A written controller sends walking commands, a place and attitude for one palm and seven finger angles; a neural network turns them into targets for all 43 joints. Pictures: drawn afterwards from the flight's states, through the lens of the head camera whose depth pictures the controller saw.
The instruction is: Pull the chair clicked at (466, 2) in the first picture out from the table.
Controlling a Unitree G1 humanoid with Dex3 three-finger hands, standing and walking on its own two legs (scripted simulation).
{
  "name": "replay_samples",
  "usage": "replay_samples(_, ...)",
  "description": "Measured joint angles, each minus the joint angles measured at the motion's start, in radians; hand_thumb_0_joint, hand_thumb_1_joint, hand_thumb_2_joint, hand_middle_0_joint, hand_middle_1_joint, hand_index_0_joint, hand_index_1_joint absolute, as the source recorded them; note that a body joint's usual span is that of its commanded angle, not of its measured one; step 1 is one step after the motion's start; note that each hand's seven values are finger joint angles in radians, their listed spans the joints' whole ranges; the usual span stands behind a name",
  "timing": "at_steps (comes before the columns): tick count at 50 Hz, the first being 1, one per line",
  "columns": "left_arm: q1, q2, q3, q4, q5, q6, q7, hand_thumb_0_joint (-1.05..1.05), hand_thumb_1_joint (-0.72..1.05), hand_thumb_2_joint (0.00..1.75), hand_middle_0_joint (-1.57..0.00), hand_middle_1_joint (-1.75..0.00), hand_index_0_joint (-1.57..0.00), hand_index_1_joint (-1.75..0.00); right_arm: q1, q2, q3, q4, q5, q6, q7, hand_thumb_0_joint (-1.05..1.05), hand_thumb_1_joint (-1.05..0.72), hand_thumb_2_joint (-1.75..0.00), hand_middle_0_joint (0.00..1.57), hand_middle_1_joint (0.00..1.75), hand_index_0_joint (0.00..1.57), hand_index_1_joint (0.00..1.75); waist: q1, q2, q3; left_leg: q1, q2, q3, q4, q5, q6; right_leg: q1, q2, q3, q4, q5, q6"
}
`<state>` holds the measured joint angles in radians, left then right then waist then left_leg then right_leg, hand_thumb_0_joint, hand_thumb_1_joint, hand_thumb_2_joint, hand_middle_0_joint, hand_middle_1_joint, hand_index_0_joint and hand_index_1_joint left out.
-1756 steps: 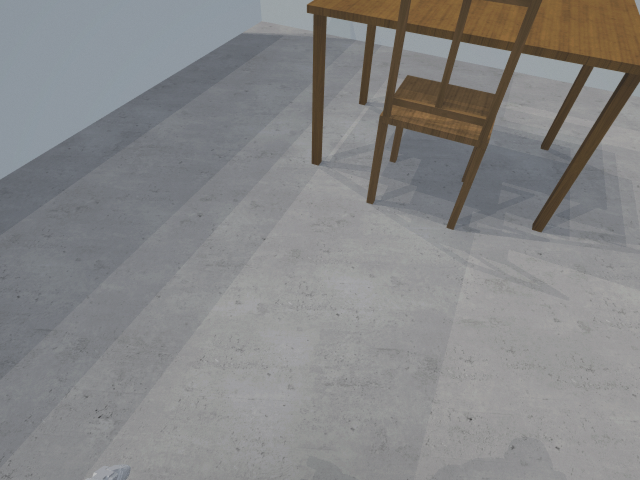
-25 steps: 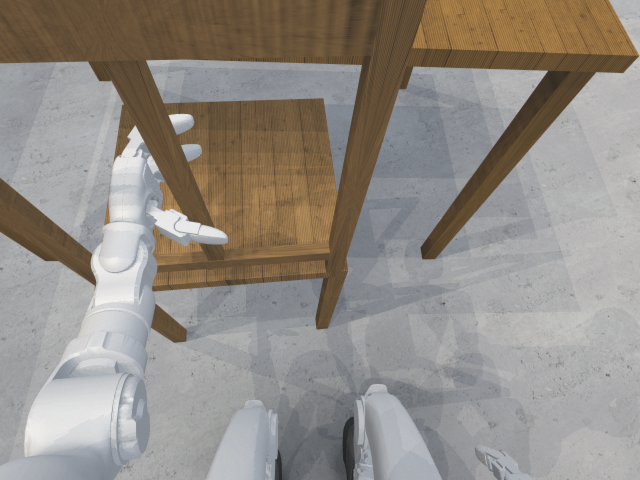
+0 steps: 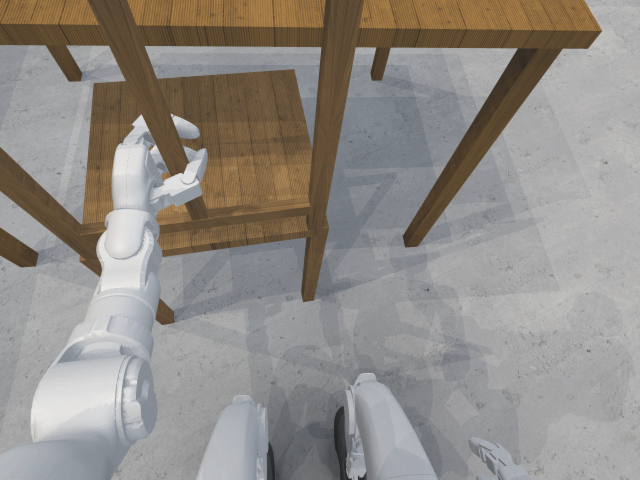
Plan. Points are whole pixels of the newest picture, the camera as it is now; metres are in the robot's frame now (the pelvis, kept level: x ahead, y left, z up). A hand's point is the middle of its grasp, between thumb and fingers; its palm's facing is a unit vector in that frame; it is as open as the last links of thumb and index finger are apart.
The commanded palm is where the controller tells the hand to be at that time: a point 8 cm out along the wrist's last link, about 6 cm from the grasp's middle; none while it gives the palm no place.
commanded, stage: hook a spindle and tug to test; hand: left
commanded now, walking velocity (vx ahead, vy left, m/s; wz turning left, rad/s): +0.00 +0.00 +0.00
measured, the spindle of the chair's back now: (167, 139) +0.50 +0.15 +0.08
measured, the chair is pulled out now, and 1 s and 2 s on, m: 0.01 0.03 0.21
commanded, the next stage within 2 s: step backward, pulling the chair out in 0.54 s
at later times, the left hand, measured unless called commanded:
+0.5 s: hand (169, 187) +0.46 +0.15 +0.04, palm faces +0.01 -1.00 -0.03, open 5.2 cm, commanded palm +0.42 +0.21 +0.04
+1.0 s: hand (164, 193) +0.45 +0.15 +0.05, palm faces +0.07 -0.99 -0.13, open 5.2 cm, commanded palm +0.43 +0.20 +0.05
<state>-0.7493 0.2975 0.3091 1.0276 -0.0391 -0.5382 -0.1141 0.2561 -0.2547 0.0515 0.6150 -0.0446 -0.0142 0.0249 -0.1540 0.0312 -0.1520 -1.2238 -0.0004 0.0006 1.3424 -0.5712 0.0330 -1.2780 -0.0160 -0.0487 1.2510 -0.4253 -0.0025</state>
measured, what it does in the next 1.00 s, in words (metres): rises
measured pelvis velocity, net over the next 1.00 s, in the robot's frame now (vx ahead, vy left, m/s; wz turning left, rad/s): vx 0.05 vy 0.01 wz -0.01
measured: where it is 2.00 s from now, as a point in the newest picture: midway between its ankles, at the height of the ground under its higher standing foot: outside the picture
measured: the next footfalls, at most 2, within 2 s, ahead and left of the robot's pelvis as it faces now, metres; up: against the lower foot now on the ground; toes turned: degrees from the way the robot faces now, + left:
none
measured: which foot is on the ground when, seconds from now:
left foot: down 0.00-1.00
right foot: down 0.00-1.00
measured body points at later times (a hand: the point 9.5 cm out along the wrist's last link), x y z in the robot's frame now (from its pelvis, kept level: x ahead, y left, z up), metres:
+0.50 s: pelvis +0.03 +0.00 +0.01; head +0.16 +0.01 +0.44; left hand +0.46 +0.21 +0.04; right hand +0.12 -0.26 -0.10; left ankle +0.03 +0.10 -0.61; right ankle +0.08 -0.12 -0.61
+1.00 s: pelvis +0.05 +0.01 +0.11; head +0.16 +0.03 +0.55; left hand +0.44 +0.21 +0.06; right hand +0.11 -0.25 -0.01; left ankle +0.03 +0.10 -0.61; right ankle +0.08 -0.12 -0.60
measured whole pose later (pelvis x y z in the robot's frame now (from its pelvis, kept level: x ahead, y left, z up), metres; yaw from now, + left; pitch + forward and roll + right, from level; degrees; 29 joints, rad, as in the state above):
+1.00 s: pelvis +0.05 +0.01 +0.11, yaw -1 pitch +13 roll -2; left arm -0.52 0.23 0.13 1.01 -0.05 -0.23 0.09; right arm 0.28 -0.23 0.01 0.63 0.06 0.11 -0.10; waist -0.10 0.00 -0.01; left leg -0.57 -0.01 0.03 0.71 -0.38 0.04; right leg -0.64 -0.01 -0.02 0.66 -0.23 0.02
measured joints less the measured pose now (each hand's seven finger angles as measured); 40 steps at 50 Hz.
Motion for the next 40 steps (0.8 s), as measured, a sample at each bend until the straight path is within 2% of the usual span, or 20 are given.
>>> replay_samples(6,0.043,0.007,0.022,-0.054,-0.006,0.015,0.005,-0.01,0.71,0.83,-0.5,-1.45,-0.5,-1.45,0.02,0.002,0.003,-0.01,0.004,0.003,0.003,0.01,-0.91,-0.9,0.2,0.3,0.2,0.3,-0.005,0.002,0.004,0.014,0.008,0.017,-0.014,0.0,0.001,0.003,0.009,0.017,-0.007,0.005,0.001)
replay_samples(14,0.125,0.006,0.03,-0.133,-0.047,0.041,-0.021,0.0,0.72,0.82,-0.5,-1.45,-0.46,-1.45,0.037,0.0,-0.002,-0.013,0.01,-0.004,0.002,0.01,-0.91,-0.9,0.2,0.3,0.2,0.3,0.006,-0.001,-0.005,0.045,0.013,0.027,-0.041,-0.006,0.001,0.026,0.016,0.027,-0.027,-0.001,0.002)
replay_samples(27,0.28,-0.035,-0.039,-0.299,-0.094,0.061,-0.019,0.01,0.74,0.83,-0.47,-1.45,-0.44,-1.45,0.004,-0.003,-0.031,-0.028,0.018,-0.023,0.011,0.01,-0.91,-0.9,0.2,0.3,0.2,0.3,0.041,-0.002,-0.021,0.094,0.007,0.014,-0.07,-0.026,-0.003,0.08,0.011,0.015,-0.052,-0.029,0.003)
replay_samples(33,0.325,-0.053,-0.072,-0.34,-0.1,0.06,-0.022,0.01,0.74,0.83,-0.47,-1.45,-0.44,-1.45,-0.015,0.001,-0.033,-0.032,0.021,-0.029,0.007,0.01,-0.91,-0.9,0.2,0.3,0.2,0.3,0.06,0.0,-0.022,0.114,0.001,0.002,-0.077,-0.033,-0.004,0.104,0.005,0.005,-0.059,-0.042,0.003)
replay_samples(35,0.323,-0.044,-0.097,-0.38,-0.045,0.13,0.035,0.0,0.72,0.82,-0.47,-1.45,-0.44,-1.45,-0.038,0.019,-0.041,-0.041,0.05,0.017,-0.018,0.01,-0.91,-0.9,0.2,0.3,0.2,0.3,0.069,-0.011,0.047,0.194,-0.001,0.009,-0.115,-0.025,0.004,0.18,0.004,0.012,-0.089,-0.037,0.014)
replay_samples(36,0.325,-0.039,-0.115,-0.388,-0.028,0.178,0.068,-0.01,0.7,0.8,-0.48,-1.45,-0.45,-1.45,-0.043,0.03,-0.044,-0.049,0.062,0.039,-0.036,0.01,-0.91,-0.9,0.2,0.3,0.2,0.3,0.073,-0.014,0.083,0.252,-0.002,0.013,-0.158,-0.013,0.003,0.235,0.005,0.016,-0.126,-0.025,0.008)
replay_samples(37,0.329,-0.037,-0.132,-0.385,-0.014,0.222,0.097,-0.01,0.69,0.79,-0.47,-1.44,-0.45,-1.45,-0.042,0.037,-0.045,-0.058,0.073,0.056,-0.052,0.01,-0.91,-0.9,0.2,0.3,0.2,0.3,0.074,-0.012,0.104,0.303,-0.005,0.016,-0.208,0.007,0.003,0.287,0.002,0.02,-0.174,-0.006,0.018)
replay_samples(40,0.333,-0.068,-0.152,-0.315,-0.03,0.304,0.161,-0.01,0.7,0.78,-0.4,-1.32,-0.46,-1.45,-0.017,0.045,-0.034,-0.071,0.095,0.091,-0.089,0.01,-0.91,-0.9,0.2,0.3,0.2,0.3,0.07,-0.004,0.114,0.432,-0.013,0.021,-0.365,0.072,0.005,0.417,-0.002,0.026,-0.324,0.047,0.016)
